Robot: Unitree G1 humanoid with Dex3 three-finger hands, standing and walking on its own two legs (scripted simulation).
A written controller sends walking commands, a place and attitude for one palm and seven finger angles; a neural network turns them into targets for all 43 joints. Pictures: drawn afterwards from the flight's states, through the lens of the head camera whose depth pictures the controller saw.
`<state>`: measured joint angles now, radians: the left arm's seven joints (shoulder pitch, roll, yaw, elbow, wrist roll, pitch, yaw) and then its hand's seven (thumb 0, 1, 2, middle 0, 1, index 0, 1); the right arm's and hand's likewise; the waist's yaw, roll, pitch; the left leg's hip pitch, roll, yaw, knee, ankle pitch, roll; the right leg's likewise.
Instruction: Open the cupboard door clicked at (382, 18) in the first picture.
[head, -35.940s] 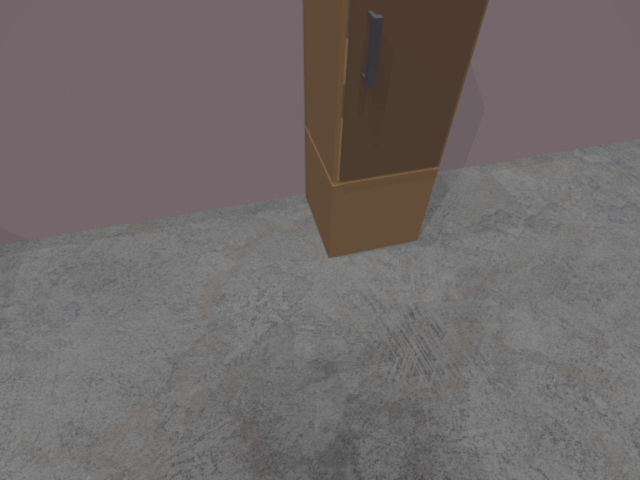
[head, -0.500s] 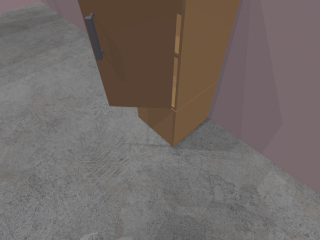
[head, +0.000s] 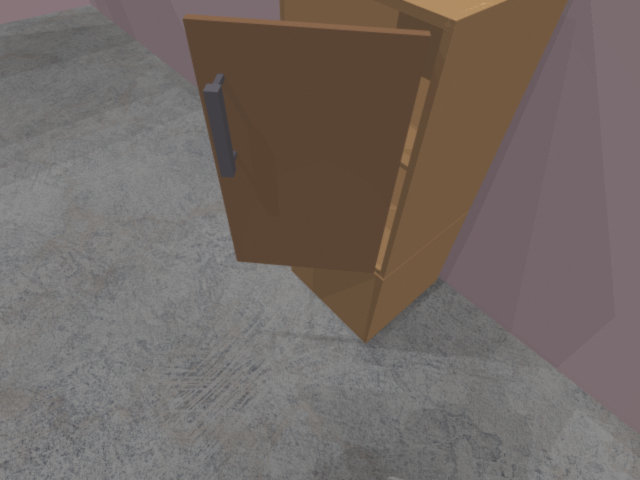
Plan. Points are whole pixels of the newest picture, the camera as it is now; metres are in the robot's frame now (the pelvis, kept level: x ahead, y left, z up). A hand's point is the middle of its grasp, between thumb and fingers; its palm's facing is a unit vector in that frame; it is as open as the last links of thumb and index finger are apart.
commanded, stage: come to a stop and stand still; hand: left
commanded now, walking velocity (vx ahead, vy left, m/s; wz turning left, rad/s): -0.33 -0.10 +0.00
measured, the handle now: (224, 127) +0.63 +0.22 +0.08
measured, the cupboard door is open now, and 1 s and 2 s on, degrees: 43 43 43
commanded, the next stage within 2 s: look again from close up in 1.12 s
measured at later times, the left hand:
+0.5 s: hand out of the picture +0.13 +0.18 -0.18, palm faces +0.05 -0.98 -0.21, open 7.4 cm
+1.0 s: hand out of the picture +0.06 +0.14 -0.17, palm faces +0.02 -0.97 -0.25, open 7.4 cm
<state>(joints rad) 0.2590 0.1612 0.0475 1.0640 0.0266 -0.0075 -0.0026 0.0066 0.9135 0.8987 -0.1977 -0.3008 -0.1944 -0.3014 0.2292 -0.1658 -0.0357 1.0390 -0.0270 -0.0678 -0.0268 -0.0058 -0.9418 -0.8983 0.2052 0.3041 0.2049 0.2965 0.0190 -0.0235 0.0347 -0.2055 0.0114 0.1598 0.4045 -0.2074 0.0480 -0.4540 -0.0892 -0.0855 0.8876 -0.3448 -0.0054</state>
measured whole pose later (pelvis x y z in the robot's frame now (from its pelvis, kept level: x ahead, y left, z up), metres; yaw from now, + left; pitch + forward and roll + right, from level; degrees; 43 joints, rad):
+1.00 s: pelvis +0.03 -0.05 -0.01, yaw +1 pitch -1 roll +1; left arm 0.27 0.16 -0.02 1.05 0.01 -0.01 0.03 0.00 0.91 0.90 -0.20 -0.30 -0.20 -0.30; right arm 0.24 -0.19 -0.01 1.03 -0.02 0.00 -0.02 0.01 -0.91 -0.90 0.20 0.30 0.20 0.30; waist -0.01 0.04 0.01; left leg -0.17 0.07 0.10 0.48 -0.29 -0.03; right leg -0.21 0.01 -0.05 0.52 -0.30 -0.05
